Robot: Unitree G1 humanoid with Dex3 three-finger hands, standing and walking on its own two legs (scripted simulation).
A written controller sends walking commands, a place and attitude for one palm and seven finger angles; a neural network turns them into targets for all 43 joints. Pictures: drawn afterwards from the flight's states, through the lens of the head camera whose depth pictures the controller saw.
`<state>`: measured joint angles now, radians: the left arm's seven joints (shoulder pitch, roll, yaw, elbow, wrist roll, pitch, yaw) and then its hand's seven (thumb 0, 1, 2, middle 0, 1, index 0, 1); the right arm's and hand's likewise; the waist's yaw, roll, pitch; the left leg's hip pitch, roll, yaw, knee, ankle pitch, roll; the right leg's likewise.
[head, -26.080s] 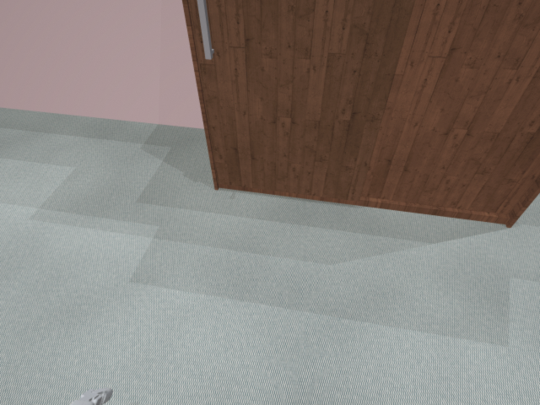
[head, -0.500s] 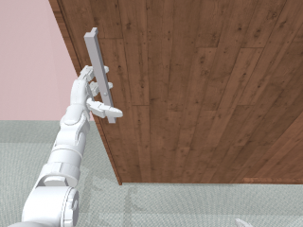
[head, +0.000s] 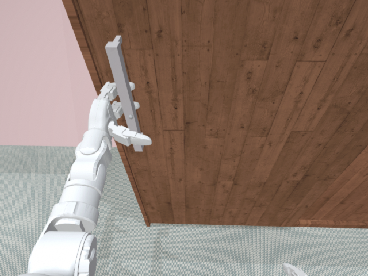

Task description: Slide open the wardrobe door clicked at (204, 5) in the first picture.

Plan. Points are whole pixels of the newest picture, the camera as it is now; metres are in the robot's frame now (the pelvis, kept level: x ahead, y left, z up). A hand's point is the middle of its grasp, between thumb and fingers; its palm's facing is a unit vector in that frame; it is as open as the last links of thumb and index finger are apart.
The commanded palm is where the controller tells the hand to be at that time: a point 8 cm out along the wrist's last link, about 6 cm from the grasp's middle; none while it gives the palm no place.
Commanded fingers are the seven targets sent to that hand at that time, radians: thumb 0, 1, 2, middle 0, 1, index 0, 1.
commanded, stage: grip the handle and tug to test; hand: left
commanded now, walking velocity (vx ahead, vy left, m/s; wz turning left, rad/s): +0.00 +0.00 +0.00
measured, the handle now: (130, 102) +0.48 +0.15 +0.13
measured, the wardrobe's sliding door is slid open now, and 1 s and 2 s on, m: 0.00 0.00 0.00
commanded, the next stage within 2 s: tug the door sideways, standing still in 1.42 s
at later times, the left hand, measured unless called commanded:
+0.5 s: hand (130, 115) +0.42 +0.13 +0.15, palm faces +0.01 -1.00 +0.00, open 8.8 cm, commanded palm +0.39 +0.18 +0.14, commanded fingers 0.00 0.71 0.82 -0.43 -1.37 -0.43 -1.37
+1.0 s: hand (132, 114) +0.42 +0.13 +0.15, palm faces +0.01 -1.00 +0.01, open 6.4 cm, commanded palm +0.39 +0.18 +0.14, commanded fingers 0.00 0.90 0.90 -0.45 -1.40 -0.45 -1.40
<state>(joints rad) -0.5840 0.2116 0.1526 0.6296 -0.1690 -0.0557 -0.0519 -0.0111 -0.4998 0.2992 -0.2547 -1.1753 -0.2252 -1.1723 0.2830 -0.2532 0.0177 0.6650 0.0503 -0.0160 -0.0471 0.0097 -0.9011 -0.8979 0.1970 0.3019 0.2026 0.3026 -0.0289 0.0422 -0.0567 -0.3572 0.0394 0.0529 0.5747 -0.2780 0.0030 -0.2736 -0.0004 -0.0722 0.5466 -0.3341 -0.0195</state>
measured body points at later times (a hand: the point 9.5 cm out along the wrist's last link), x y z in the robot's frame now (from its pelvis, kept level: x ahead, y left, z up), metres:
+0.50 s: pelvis -0.01 +0.01 +0.00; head +0.01 +0.00 +0.45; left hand +0.41 +0.19 +0.15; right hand +0.10 -0.25 -0.11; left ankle +0.01 +0.12 -0.73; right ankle -0.03 -0.10 -0.73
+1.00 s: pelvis +0.00 +0.00 +0.00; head +0.01 +0.00 +0.45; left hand +0.41 +0.18 +0.15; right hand +0.10 -0.25 -0.11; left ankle +0.01 +0.12 -0.73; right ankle -0.03 -0.10 -0.73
